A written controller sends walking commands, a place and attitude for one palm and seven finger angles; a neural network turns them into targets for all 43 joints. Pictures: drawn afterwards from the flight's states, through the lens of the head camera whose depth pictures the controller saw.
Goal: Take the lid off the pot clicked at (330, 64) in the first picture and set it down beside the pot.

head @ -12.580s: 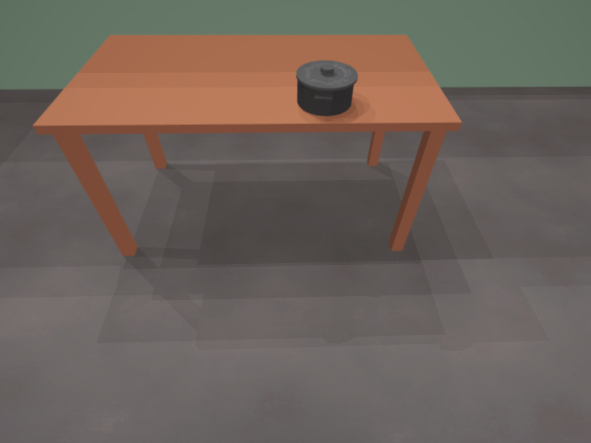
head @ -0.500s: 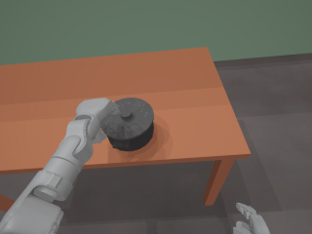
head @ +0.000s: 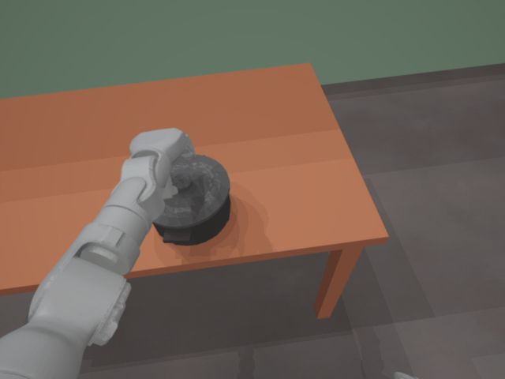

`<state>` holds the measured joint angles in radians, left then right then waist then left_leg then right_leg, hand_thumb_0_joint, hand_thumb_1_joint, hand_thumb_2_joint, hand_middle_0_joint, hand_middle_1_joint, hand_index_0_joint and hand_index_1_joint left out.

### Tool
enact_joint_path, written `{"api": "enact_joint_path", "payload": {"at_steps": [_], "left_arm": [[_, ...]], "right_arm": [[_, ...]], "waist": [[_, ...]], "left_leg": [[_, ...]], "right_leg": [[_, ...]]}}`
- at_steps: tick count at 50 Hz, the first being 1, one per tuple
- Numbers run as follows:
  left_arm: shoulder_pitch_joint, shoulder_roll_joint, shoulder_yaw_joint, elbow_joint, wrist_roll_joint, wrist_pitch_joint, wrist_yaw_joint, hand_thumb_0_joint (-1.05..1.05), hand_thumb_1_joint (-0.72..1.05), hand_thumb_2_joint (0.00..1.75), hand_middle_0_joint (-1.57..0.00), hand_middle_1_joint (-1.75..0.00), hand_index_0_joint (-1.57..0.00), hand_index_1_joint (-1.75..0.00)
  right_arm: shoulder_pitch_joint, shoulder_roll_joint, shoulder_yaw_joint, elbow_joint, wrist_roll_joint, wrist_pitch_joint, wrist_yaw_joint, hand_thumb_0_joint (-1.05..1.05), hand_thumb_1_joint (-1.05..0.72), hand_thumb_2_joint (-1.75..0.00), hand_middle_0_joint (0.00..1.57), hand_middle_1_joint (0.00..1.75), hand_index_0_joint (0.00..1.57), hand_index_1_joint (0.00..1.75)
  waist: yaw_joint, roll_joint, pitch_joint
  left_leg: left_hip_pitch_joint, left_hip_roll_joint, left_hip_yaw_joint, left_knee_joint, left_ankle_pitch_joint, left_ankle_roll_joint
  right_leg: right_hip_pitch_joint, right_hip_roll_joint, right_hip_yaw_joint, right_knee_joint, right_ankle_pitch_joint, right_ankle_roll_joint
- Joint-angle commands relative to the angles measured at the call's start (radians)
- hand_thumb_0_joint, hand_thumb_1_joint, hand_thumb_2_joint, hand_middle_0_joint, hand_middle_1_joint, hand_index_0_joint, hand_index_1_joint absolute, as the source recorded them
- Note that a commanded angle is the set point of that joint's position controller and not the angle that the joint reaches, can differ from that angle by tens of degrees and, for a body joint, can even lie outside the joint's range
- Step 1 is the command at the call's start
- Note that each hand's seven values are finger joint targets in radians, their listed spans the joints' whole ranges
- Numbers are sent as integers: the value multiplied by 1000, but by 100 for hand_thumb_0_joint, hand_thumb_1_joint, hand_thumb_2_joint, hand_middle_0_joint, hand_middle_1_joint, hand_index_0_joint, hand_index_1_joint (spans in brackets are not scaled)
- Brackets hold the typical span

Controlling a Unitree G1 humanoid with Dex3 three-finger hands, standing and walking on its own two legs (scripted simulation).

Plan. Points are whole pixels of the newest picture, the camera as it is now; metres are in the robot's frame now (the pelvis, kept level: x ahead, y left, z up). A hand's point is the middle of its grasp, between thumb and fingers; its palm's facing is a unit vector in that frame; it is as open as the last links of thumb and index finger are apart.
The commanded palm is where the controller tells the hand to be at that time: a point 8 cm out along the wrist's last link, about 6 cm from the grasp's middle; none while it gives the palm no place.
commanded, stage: move the open hand above the knob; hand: left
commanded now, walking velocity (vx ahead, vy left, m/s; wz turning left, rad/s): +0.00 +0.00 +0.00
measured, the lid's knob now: (182, 182) +0.48 +0.14 +0.01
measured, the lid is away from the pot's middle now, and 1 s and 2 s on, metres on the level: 0.00 0.00 0.00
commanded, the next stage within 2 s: lower the open fingers around the knob in 0.74 s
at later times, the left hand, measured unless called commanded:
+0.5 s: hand (175, 169) +0.46 +0.14 +0.07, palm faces -0.34 -0.07 -0.94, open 10.0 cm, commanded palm +0.46 +0.13 +0.14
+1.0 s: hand (170, 175) +0.45 +0.14 +0.06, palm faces -0.36 -0.08 -0.93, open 10.0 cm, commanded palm +0.45 +0.14 +0.13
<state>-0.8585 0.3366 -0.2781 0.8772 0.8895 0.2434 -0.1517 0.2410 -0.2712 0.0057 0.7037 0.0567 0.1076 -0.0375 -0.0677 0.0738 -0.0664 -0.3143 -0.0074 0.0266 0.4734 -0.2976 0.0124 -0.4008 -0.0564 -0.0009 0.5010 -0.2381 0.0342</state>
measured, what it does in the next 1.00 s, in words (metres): stands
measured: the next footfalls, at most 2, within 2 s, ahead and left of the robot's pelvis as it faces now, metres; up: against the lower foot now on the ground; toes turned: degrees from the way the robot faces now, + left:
none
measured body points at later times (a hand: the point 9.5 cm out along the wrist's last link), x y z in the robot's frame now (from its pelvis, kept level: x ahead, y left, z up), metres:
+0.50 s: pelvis +0.00 +0.00 +0.00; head +0.05 -0.03 +0.45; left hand +0.48 +0.14 +0.12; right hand +0.09 -0.25 -0.14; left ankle -0.04 +0.11 -0.74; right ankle +0.00 -0.14 -0.74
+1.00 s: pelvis +0.00 +0.00 +0.00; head +0.04 -0.03 +0.45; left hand +0.47 +0.14 +0.12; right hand +0.10 -0.26 -0.14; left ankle -0.04 +0.11 -0.74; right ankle +0.00 -0.14 -0.74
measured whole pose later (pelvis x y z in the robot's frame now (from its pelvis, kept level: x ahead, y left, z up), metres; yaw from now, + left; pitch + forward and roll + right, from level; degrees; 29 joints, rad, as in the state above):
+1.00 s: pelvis +0.00 +0.00 +0.00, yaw +0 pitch +9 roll +0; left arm -0.92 0.31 -0.28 0.99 0.89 0.27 -0.15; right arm 0.22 -0.26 0.02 0.70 0.06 0.10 -0.05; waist -0.07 0.06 -0.08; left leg -0.34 0.00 0.03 0.48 -0.30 0.01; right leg -0.43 -0.05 0.00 0.50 -0.23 0.03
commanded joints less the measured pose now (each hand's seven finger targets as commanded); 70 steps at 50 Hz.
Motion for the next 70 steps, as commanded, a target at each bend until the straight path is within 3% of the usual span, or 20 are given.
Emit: {"api": "enact_joint_path", "payload": {"at_steps": [1, 4, 7, 10, 11, 14, 17, 19, 21, 25, 30, 33, 35, 43, 46, 52, 62, 64, 67, 70], "left_arm": [[-528, 225, 99, -49, 23, 24, 52, 0, -26, 134, -83, -8, -83, -8], [-592, 166, 45, -97, 24, 13, 51, 0, -26, 134, -83, -8, -83, -8], [-577, 251, 119, -101, 29, 1, 53, 0, -26, 134, -83, -8, -83, -8], [-511, 192, 81, -51, 42, 13, 54, 0, -26, 134, -83, -8, -83, -8], [-493, 224, 114, -19, 36, 19, 56, 0, -26, 134, -83, -8, -83, -8], [-566, 157, 46, -83, 32, 20, 56, 0, -26, 134, -83, -8, -83, -8], [-658, 196, 71, -191, 22, -8, 62, 0, -26, 134, -83, -8, -83, -8], [-544, 194, 80, -55, 41, 13, 65, 0, -26, 134, -83, -8, -83, -8], [-592, 164, 58, -41, 36, 29, 66, 0, -26, 134, -83, -8, -83, -8], [-629, 154, 44, -112, 32, 17, 66, 0, -26, 134, -83, -8, -83, -8], [-559, 113, 25, -39, 31, 44, 62, 0, -26, 134, -83, -8, -83, -8], [-592, 185, 76, -89, 28, 30, 63, 0, -26, 134, -83, -8, -83, -8], [-611, 141, 32, -83, 44, 36, 60, 0, -26, 134, -83, -8, -83, -8], [-563, 182, 69, -91, 36, 26, 50, 0, -26, 134, -83, -8, -83, -8], [-521, 140, 48, -28, 26, 30, 33, 0, -26, 134, -83, -8, -83, -8], [-623, 201, 74, -124, 31, -35, 54, 0, -26, 134, -83, -8, -83, -8], [-566, 163, 62, -49, 34, -23, 99, 0, -26, 134, -83, -8, -83, -8], [-534, 164, 64, 17, 39, -15, 97, 0, -26, 134, -83, -8, -83, -8], [-554, 222, 112, -21, 34, -39, 107, 0, -26, 134, -83, -8, -83, -8], [-544, 196, 90, -17, 56, -48, 122, 0, -26, 134, -83, -8, -83, -8]], "right_arm": [[-9, -128, -36, -84, 4, -37, -8, 0, -90, -90, 20, 30, 20, 30], [3, -117, -39, -89, -2, -54, -11, 0, -90, -90, 20, 30, 20, 30], [17, -124, -41, -89, -7, -55, -12, 0, -90, -90, 20, 30, 20, 30], [12, -117, -42, -91, -4, -52, -4, 0, -90, -90, 20, 30, 20, 30], [12, -124, -39, -90, -2, -49, -3, 0, -90, -90, 20, 30, 20, 30], [4, -117, -41, -95, 2, -51, -3, 0, -90, -90, 20, 30, 20, 30], [11, -113, -46, -95, -2, -65, -7, 0, -90, -90, 20, 30, 20, 30], [18, -115, -40, -77, -3, -56, -7, 0, -90, -90, 20, 30, 20, 30], [7, -119, -38, -73, 4, -53, -7, 0, -90, -90, 20, 30, 20, 30], [-1, -107, -39, -85, -2, -64, -8, 0, -90, -90, 20, 30, 20, 30], [-12, -112, -35, -83, 1, -47, 0, 0, -90, -90, 20, 30, 20, 30], [-24, -110, -31, -98, -1, -50, -10, 0, -90, -90, 20, 30, 20, 30], [-21, -106, -32, -91, 1, -48, -11, 0, -90, -90, 20, 30, 20, 30], [-32, -107, -33, -106, 1, -46, -14, 0, -90, -90, 20, 30, 20, 30], [-29, -114, -32, -99, 5, -38, -13, 0, -90, -90, 20, 30, 20, 30], [0, -110, -36, -95, 0, -58, -29, 0, -90, -90, 20, 30, 20, 30], [26, -118, -44, -76, -3, -64, -16, 0, -90, -90, 20, 30, 20, 30], [31, -125, -42, -67, -2, -57, -16, 0, -90, -90, 20, 30, 20, 30], [45, -126, -47, -67, -6, -65, -21, 0, -90, -90, 20, 30, 20, 30], [57, -122, -49, -59, -6, -63, -16, 0, -90, -90, 20, 30, 20, 30]], "waist": [[-14, -153, -324], [-23, -71, -404], [-9, -95, -451], [-6, -114, -413], [-2, -130, -382], [-19, -89, -396], [-20, -50, -481], [-14, -107, -421], [-27, -128, -366], [-22, -64, -459], [-20, -123, -382], [-8, -115, -435], [-22, -107, -406], [-9, -111, -418], [-20, -150, -348], [-27, -70, -428], [-33, -79, -421], [-40, -106, -372], [-34, -86, -419], [-40, -71, -421]], "left_leg": [[48, -15, 2, -33, 345, 42], [113, -16, 3, -20, 394, 43], [111, -12, 2, -18, 436, 45], [95, -10, 8, -17, 456, 44], [59, -10, 8, -24, 430, 43], [94, -11, 12, -23, 418, 45], [162, -6, -5, -12, 477, 44], [114, -8, 0, -14, 462, 43], [74, -9, 7, -23, 407, 43], [145, -11, 0, -6, 468, 42], [96, -8, 5, -13, 432, 39], [98, -17, 8, -17, 420, 44], [102, -13, 12, -15, 425, 44], [101, -16, 14, -17, 422, 45], [63, -15, 16, -15, 386, 44], [117, -13, 6, -12, 378, 43], [85, -9, 11, -3, 386, 39], [52, -8, 11, -3, 358, 38], [63, -9, 13, 1, 364, 40], [70, -4, 10, 11, 404, 37]], "right_leg": [[196, 48, -46, -9, 363, -58], [184, 47, -44, 4, 388, -59], [233, 46, -37, 6, 434, -56], [219, 47, -44, 2, 445, -55], [224, 48, -45, -2, 433, -57], [194, 48, -46, -3, 417, -56], [205, 48, -40, 6, 433, -55], [197, 51, -48, 5, 429, -56], [178, 51, -46, -5, 407, -56], [191, 48, -42, 13, 436, -57], [169, 50, -51, 7, 414, -55], [228, 45, -38, 9, 437, -55], [198, 46, -41, 6, 433, -55], [226, 44, -36, 2, 440, -55], [185, 49, -44, -6, 408, -55], [184, 48, -35, 2, 377, -58], [163, 54, -40, 8, 384, -57], [136, 56, -45, 8, 360, -57], [160, 54, -37, 12, 371, -57], [138, 57, -42, 19, 392, -60]]}}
